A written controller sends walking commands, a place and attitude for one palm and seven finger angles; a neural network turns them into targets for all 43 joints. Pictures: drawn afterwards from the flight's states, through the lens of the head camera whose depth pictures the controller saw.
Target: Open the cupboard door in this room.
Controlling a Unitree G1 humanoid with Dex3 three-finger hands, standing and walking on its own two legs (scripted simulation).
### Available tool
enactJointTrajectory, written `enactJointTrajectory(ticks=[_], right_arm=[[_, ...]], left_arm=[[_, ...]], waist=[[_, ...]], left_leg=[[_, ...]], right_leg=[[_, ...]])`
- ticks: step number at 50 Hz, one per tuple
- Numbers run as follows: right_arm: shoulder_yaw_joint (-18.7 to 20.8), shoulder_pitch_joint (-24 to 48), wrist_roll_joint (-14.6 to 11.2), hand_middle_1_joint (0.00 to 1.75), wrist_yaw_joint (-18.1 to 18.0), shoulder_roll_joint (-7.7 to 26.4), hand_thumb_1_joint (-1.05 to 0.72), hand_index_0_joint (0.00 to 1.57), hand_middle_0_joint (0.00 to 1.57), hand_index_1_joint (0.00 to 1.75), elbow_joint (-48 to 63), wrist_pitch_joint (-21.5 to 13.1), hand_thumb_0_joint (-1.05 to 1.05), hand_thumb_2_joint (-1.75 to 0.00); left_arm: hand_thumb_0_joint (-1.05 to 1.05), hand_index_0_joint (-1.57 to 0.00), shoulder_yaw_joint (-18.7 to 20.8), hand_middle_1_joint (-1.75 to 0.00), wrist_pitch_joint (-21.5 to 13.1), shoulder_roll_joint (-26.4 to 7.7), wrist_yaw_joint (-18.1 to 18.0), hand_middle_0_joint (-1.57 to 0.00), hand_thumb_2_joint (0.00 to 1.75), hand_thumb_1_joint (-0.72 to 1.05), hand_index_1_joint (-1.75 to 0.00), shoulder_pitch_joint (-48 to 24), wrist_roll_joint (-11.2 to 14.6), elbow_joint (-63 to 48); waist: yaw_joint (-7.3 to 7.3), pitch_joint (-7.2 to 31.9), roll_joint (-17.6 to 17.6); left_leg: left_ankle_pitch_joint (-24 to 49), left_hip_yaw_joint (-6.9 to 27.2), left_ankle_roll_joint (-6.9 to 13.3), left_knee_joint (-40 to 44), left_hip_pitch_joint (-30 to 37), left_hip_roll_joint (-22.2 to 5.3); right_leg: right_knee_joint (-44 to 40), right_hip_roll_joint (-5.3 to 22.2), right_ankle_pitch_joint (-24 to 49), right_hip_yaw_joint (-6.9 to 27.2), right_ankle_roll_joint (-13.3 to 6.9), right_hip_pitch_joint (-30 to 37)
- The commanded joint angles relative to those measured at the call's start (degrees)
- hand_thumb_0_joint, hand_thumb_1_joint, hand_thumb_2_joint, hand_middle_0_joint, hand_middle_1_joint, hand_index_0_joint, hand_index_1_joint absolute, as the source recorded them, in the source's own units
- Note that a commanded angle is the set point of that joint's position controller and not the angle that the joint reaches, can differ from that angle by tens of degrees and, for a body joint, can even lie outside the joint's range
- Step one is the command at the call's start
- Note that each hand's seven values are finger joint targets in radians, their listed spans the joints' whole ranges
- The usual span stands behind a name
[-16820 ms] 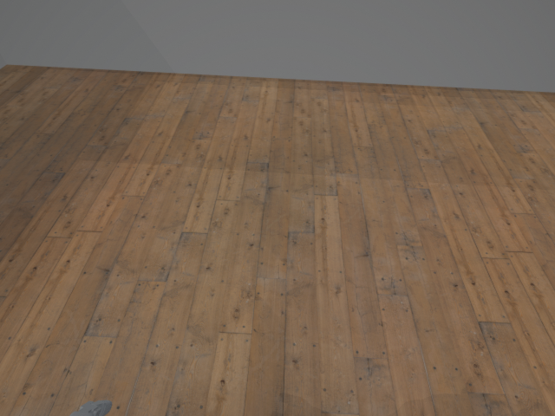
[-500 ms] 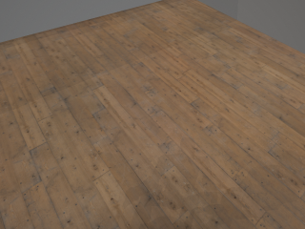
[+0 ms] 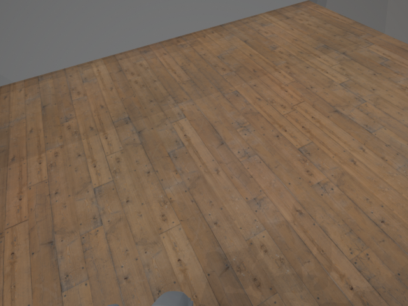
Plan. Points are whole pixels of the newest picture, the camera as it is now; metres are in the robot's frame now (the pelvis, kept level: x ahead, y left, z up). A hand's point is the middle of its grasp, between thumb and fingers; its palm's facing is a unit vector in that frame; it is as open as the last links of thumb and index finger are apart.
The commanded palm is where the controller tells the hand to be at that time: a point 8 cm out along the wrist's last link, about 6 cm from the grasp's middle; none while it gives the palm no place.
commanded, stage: turn or walk to find it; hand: left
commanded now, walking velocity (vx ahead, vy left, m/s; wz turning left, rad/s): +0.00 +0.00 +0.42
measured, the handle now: out of the picture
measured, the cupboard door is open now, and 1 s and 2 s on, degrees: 0 0 0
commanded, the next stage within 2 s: stand and wait in 1.78 s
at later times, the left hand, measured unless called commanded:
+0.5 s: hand out of the picture -0.02 +0.27 -0.17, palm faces +0.26 -0.93 -0.24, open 7.4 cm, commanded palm none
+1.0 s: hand out of the picture -0.03 +0.20 -0.15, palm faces +0.43 -0.86 -0.27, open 7.4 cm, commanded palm none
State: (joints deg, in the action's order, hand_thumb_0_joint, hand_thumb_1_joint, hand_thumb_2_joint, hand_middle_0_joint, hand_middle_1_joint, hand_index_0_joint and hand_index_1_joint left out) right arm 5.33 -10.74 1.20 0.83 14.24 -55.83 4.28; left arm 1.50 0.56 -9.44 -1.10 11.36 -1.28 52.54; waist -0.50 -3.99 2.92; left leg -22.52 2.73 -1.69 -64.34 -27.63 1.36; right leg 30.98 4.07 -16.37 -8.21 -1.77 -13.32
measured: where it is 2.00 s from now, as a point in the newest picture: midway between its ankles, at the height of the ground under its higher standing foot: outside the picture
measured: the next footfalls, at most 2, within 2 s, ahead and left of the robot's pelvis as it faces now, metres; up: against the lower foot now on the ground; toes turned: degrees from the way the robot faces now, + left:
left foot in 0.32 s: -0.01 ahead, +0.15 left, +0.00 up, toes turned +13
right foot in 0.76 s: +0.06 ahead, -0.08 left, +0.00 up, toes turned +14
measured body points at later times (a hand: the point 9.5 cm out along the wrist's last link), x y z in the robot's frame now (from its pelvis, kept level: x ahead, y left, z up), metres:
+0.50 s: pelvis -0.02 +0.05 +0.00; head +0.01 +0.08 +0.45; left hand -0.04 +0.32 -0.16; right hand +0.12 -0.17 -0.13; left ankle -0.05 +0.14 -0.74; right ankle -0.01 -0.10 -0.67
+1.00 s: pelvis -0.02 -0.01 +0.00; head +0.02 -0.02 +0.45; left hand -0.05 +0.24 -0.13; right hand +0.13 -0.23 -0.16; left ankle -0.11 +0.12 -0.65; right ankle +0.02 -0.09 -0.74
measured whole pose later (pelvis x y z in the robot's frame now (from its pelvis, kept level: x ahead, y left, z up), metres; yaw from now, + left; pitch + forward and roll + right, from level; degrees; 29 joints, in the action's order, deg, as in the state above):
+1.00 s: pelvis -0.02 -0.01 +0.00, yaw +27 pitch -1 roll +2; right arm 5.2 -13.1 1.1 0.8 14.3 -57.4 4.4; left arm 1.4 0.5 -9.5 -1.3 11.3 -1.4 53.4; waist -1.2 -4.3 1.7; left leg -22.5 1.2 -3.3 -63.6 -25.9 -1.4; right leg 29.0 5.5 -15.8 -10.9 -1.6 -12.0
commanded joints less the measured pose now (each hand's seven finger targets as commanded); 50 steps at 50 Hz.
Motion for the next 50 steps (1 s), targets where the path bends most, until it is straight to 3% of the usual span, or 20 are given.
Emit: enactJointTrajectory(ticks=[1, 9, 13, 14, 15, 16, 17, 18, 20, 22, 29, 32, 35, 36, 37, 38, 40, 41, 43, 50], right_arm=[[0.4, -0.9, 0.0, 0.30, 0.4, 3.5, -0.90, 0.20, 0.20, 0.30, 3.3, -0.9, 0.00, -0.90], [-1.3, 4.5, -0.8, 0.30, 0.0, 1.8, -0.90, 0.20, 0.20, 0.30, 4.2, -2.0, 0.00, -0.90], [-1.4, -0.6, -0.8, 0.30, -0.4, 2.3, -0.90, 0.20, 0.20, 0.30, 2.9, -2.9, 0.00, -0.90], [-1.1, -2.5, -0.7, 0.30, -0.2, 3.9, -0.90, 0.20, 0.20, 0.30, 2.5, -3.4, 0.00, -0.90], [0.1, -3.9, -0.2, 0.30, -0.4, 9.3, -0.90, 0.20, 0.20, 0.30, 2.8, -4.0, 0.00, -0.90], [0.9, -5.8, -0.2, 0.30, -0.7, 13.3, -0.90, 0.20, 0.20, 0.30, 2.6, -3.5, 0.00, -0.90], [0.9, -7.1, -0.1, 0.30, -1.3, 12.1, -0.90, 0.20, 0.20, 0.30, 1.4, -3.6, 0.00, -0.90], [0.5, -4.6, 0.1, 0.30, -1.9, 11.2, -0.90, 0.20, 0.20, 0.30, 1.6, -3.5, 0.00, -0.90], [-0.5, 0.6, 0.1, 0.30, -2.1, 8.5, -0.90, 0.20, 0.20, 0.30, 2.9, -3.8, 0.00, -0.90], [-0.5, 0.4, -0.2, 0.30, -2.0, 8.2, -0.90, 0.20, 0.20, 0.30, 3.2, -4.2, 0.00, -0.90], [0.4, -3.2, 0.1, 0.30, -1.8, 8.6, -0.90, 0.20, 0.20, 0.30, 2.8, -3.8, 0.00, -0.90], [0.7, -1.8, 0.3, 0.30, -1.7, 8.6, -0.90, 0.20, 0.20, 0.30, 3.7, -3.4, 0.00, -0.90], [0.8, 0.2, 0.1, 0.30, -1.6, 8.0, -0.90, 0.20, 0.20, 0.30, 4.3, -3.2, 0.00, -0.90], [0.7, 0.4, -0.3, 0.30, -1.4, 7.0, -0.90, 0.20, 0.20, 0.30, 4.6, -3.3, 0.00, -0.90], [0.2, -1.1, -0.9, 0.30, -1.0, 3.7, -0.90, 0.20, 0.20, 0.30, 5.2, -3.4, 0.00, -0.90], [0.0, -0.1, -0.7, 0.30, -0.9, 2.2, -0.90, 0.20, 0.20, 0.30, 6.7, -3.2, 0.00, -0.90], [1.0, 1.2, -0.2, 0.30, -0.9, 4.6, -0.90, 0.20, 0.20, 0.30, 5.6, -1.5, 0.00, -0.90], [0.9, 0.5, 0.0, 0.30, -0.5, 4.4, -0.90, 0.20, 0.20, 0.30, 4.5, -1.2, 0.00, -0.90], [0.6, -3.0, 0.1, 0.30, 0.1, 3.5, -0.90, 0.20, 0.20, 0.30, 2.9, -0.9, 0.00, -0.90], [-0.4, 1.2, -0.2, 0.30, 0.1, 2.3, -0.90, 0.20, 0.20, 0.30, 3.3, -1.2, 0.00, -0.90]], left_arm=[[0.00, -0.20, 3.0, -0.30, -1.4, -10.9, -0.9, -0.20, 0.90, 0.90, -0.30, -0.3, 0.0, -3.9], [0.00, -0.20, 4.0, -0.30, -0.9, -14.2, -0.7, -0.20, 0.90, 0.90, -0.30, 6.3, -0.6, -0.1], [0.00, -0.20, 4.4, -0.30, -0.3, -14.7, -0.6, -0.20, 0.90, 0.90, -0.30, 4.4, -0.1, 0.6], [0.00, -0.20, 4.1, -0.30, 0.0, -13.5, -0.4, -0.20, 0.90, 0.90, -0.30, 3.6, 0.4, 0.5], [0.00, -0.20, 3.8, -0.30, 0.5, -10.3, -0.1, -0.20, 0.90, 0.90, -0.30, 4.9, 0.9, -1.1], [0.00, -0.20, 2.4, -0.30, 0.8, -7.9, 0.0, -0.20, 0.90, 0.90, -0.30, 1.8, 0.5, -3.2], [0.00, -0.20, 2.5, -0.30, 1.6, -8.7, -0.5, -0.20, 0.90, 0.90, -0.30, -2.5, 0.2, -3.3], [0.00, -0.20, 2.8, -0.30, 1.8, -8.5, -0.3, -0.20, 0.90, 0.90, -0.30, -4.1, 0.5, -2.9], [0.00, -0.20, 3.0, -0.30, 1.5, -8.7, 0.5, -0.20, 0.90, 0.90, -0.30, -1.3, 0.5, -0.9], [0.00, -0.20, 2.8, -0.30, 1.3, -8.8, 0.6, -0.20, 0.90, 0.90, -0.30, -0.1, 0.5, 0.0], [0.00, -0.20, 2.3, -0.30, 1.0, -8.0, 0.2, -0.20, 0.90, 0.90, -0.30, -4.6, 0.8, -2.8], [0.00, -0.20, 2.2, -0.30, 0.8, -7.6, 0.0, -0.20, 0.90, 0.90, -0.30, -4.2, 1.0, -3.1], [0.00, -0.20, 2.4, -0.30, 0.0, -8.2, -0.1, -0.20, 0.90, 0.90, -0.30, 1.2, 1.1, -2.0], [0.00, -0.20, 2.7, -0.30, -0.5, -9.6, -0.3, -0.20, 0.90, 0.90, -0.30, 3.3, 0.8, -1.4], [0.00, -0.20, 3.5, -0.30, -1.1, -13.8, -0.7, -0.20, 0.90, 0.90, -0.30, 5.0, 0.0, -1.2], [0.00, -0.20, 4.0, -0.30, -1.1, -17.2, -0.8, -0.20, 0.90, 0.90, -0.30, 5.4, -0.2, -1.8], [0.00, -0.20, 4.2, -0.30, -0.9, -14.7, -1.2, -0.20, 0.90, 0.90, -0.30, 1.2, 0.3, -3.2], [0.00, -0.20, 3.6, -0.30, -0.8, -12.9, -1.0, -0.20, 0.90, 0.90, -0.30, -1.3, 0.3, -3.8], [0.00, -0.20, 2.9, -0.30, -1.2, -11.0, -0.8, -0.20, 0.90, 0.90, -0.30, -3.9, 0.2, -4.8], [0.00, -0.20, 3.5, -0.30, -1.2, -12.7, -0.8, -0.20, 0.90, 0.90, -0.30, 3.1, -0.3, -2.0]], waist=[[0.32, 1.7, -12.5], [4.08, 5.2, -13.7], [1.07, 7.3, -13.4], [-0.26, 8.3, -7.9], [-0.91, 9.4, 6.7], [-2.34, 7.2, 14.1], [-3.94, 6.3, 12.0], [-2.78, 3.6, 12.8], [0.22, 2.7, 7.0], [0.31, 4.6, 5.8], [-1.76, 6.1, 5.8], [-1.27, 6.1, 6.9], [1.47, 7.3, 5.1], [2.60, 7.5, 1.6], [2.83, 9.2, -10.2], [3.52, 6.8, -18.9], [2.34, 2.7, -14.8], [1.03, 0.3, -10.7], [-0.81, 1.0, -11.1], [2.31, 2.8, -12.1]], left_leg=[[1.9, -0.5, -1.7, -3.1, -2.6, -2.8], [-5.8, -5.4, -1.5, 18.4, 2.8, -3.1], [4.6, -8.1, -0.4, 34.9, 13.7, -2.6], [11.9, -5.9, 0.5, 42.1, 20.6, -4.3], [24.1, 9.6, 5.3, 45.7, 28.2, -16.1], [38.4, 17.6, 11.7, 46.5, 27.3, -25.1], [35.2, 16.8, 12.8, 46.9, 22.7, -23.9], [33.1, 15.5, 12.7, 46.7, 20.3, -21.3], [34.0, 9.8, 11.1, 45.5, 19.7, -17.1], [38.5, 7.0, 10.4, 44.5, 22.4, -14.9], [42.8, 11.2, 11.7, 42.3, 25.7, -15.0], [41.7, 13.2, 11.2, 41.5, 21.2, -14.1], [35.5, 13.8, 9.0, 37.8, 15.6, -11.7], [27.2, 12.1, 6.3, 34.8, 10.8, -9.0], [11.6, 5.8, 2.6, 25.9, 1.0, -3.1], [-11.2, 0.2, 0.2, 13.8, -4.4, 2.6], [-8.9, 3.3, 0.6, -2.1, -3.2, -0.8], [-4.9, 2.9, 0.3, -5.4, -3.3, -1.8], [0.5, 1.0, -0.7, -7.0, -2.6, -2.5], [-2.8, -3.2, -2.4, 7.4, -0.9, -3.5]], right_leg=[[-15.0, 13.9, 8.3, 9.2, -4.1, 1.8], [-9.5, 17.2, 25.0, 7.2, -6.8, 10.4], [-3.0, 16.1, 23.6, 2.8, -2.9, 6.3], [2.6, 14.2, 18.3, 0.4, -0.1, 1.4], [13.3, 7.4, 1.7, -3.0, 4.2, -10.8], [22.2, 3.3, -20.5, -1.0, 6.1, -18.4], [27.5, 3.3, -19.6, 4.1, 5.6, -17.4], [30.5, 3.1, -16.5, 5.7, 5.6, -18.9], [32.2, 2.8, -10.0, 6.1, 6.0, -18.3], [31.5, 2.2, -7.7, 6.0, 6.6, -17.7], [21.0, 0.2, -10.0, 6.3, 7.0, -15.7], [13.6, -1.3, -9.4, 5.6, 6.3, -9.5], [-1.5, -2.2, 0.6, 4.8, 5.6, 1.1], [-8.6, -0.1, 6.9, 5.8, 5.3, 7.7], [-12.0, 11.3, 11.5, 16.4, 2.0, 16.3], [-13.7, 23.0, 18.4, 25.7, -4.8, 13.3], [-16.1, 21.3, 9.3, 23.9, -7.9, 1.8], [-15.8, 18.3, 6.7, 19.2, -6.6, -0.8], [-15.0, 14.5, 6.8, 11.6, -4.5, -0.7], [-12.4, 15.8, 18.1, 7.1, -5.6, 7.3]])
